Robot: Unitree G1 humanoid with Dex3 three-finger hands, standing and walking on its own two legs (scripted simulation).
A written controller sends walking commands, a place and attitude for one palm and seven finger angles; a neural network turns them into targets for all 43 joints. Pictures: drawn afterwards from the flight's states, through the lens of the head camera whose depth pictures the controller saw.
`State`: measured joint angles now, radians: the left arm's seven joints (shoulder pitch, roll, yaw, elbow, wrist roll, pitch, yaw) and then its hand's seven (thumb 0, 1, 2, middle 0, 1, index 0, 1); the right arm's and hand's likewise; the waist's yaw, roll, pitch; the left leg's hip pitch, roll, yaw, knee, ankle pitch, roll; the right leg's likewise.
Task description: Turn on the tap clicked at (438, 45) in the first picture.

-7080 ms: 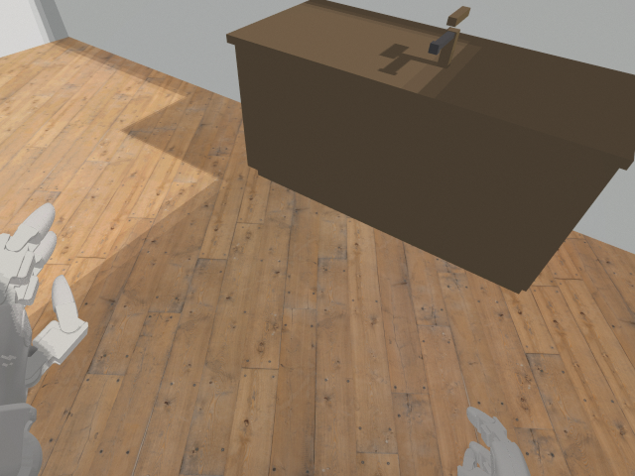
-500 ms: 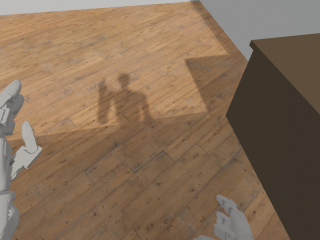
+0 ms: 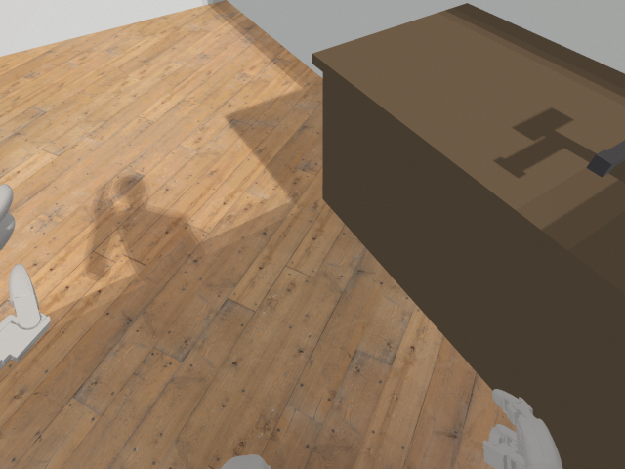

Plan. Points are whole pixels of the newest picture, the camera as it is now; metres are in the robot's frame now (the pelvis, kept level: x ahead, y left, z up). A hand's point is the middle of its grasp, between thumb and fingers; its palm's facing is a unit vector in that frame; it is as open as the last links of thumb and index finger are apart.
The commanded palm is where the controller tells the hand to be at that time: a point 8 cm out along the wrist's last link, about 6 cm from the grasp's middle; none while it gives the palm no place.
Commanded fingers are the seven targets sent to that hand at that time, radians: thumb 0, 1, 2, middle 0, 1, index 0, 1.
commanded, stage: turn to face it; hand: left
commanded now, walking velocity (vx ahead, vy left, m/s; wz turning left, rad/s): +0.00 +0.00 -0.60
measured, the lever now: (603, 163) +0.58 -0.44 +0.05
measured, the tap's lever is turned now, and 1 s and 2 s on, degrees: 0 0 0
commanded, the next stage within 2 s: none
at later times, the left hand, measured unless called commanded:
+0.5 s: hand (196, 323) +0.22 +0.12 +0.16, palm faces +0.09 -0.86 -0.50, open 7.4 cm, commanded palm +0.16 +0.19 +0.18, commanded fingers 0.00 0.90 0.90 -0.20 -0.30 -0.20 -0.30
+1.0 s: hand (237, 394) +0.16 +0.07 +0.16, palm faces -0.08 -0.91 -0.40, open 7.4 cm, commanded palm +0.15 +0.12 +0.18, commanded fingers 0.00 0.90 0.90 -0.20 -0.30 -0.20 -0.30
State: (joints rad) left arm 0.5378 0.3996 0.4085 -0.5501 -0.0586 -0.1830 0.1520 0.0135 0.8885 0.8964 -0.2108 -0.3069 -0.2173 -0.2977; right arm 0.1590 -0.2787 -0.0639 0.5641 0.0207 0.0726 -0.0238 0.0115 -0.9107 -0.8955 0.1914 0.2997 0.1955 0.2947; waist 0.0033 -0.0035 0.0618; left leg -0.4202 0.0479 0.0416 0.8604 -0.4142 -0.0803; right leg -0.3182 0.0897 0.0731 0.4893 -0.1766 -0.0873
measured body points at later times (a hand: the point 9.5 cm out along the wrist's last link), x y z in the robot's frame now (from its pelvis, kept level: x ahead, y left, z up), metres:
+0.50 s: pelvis -0.08 -0.03 -0.02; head -0.02 -0.06 +0.42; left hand +0.21 +0.17 +0.18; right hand +0.03 -0.26 -0.13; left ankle -0.04 +0.14 -0.72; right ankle -0.07 -0.13 -0.74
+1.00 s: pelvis -0.15 -0.02 -0.01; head -0.14 -0.03 +0.44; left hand +0.16 +0.12 +0.18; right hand -0.11 -0.30 -0.09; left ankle -0.06 +0.10 -0.74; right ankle -0.17 -0.11 -0.68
